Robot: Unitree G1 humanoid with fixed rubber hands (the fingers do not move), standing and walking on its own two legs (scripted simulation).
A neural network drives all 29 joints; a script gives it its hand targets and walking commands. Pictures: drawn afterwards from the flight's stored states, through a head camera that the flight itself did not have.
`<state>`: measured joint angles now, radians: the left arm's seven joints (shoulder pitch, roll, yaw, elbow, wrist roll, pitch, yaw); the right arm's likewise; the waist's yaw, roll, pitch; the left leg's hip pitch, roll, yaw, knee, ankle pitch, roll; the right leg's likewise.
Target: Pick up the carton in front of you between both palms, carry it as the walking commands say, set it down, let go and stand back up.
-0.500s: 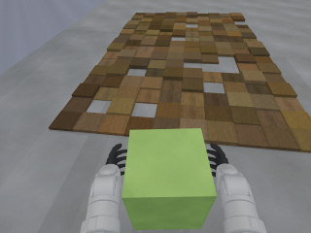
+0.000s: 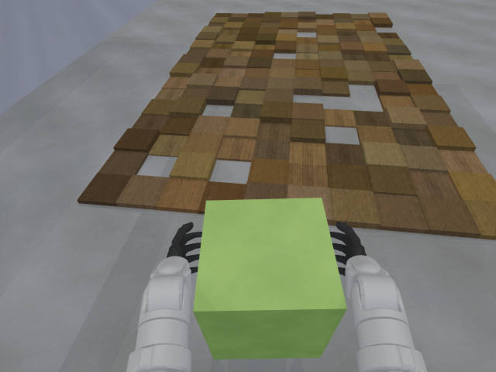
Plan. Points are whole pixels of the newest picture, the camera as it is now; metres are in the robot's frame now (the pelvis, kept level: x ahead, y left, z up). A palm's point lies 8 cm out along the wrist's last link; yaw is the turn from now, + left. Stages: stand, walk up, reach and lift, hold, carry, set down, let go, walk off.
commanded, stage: reach and lift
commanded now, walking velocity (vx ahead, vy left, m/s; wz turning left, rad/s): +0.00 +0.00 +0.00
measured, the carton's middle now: (265, 282) +0.30 +0.00 -0.05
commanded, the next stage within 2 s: hold in 0.36 s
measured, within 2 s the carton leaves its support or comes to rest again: neither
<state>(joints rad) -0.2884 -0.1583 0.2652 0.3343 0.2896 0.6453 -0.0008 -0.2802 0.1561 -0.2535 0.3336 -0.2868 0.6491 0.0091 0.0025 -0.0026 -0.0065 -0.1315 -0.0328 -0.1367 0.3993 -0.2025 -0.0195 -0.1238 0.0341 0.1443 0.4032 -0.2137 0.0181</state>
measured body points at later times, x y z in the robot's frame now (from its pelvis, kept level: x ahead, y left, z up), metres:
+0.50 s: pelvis +0.00 +0.00 +0.00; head -0.04 +0.00 +0.45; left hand +0.30 +0.15 +0.04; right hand +0.30 -0.15 +0.04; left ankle +0.01 +0.13 -0.74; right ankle +0.01 -0.13 -0.74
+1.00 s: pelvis +0.00 +0.00 +0.00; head -0.05 +0.00 +0.45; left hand +0.30 +0.15 +0.05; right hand +0.30 -0.15 +0.05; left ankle +0.01 +0.14 -0.74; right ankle +0.01 -0.13 -0.74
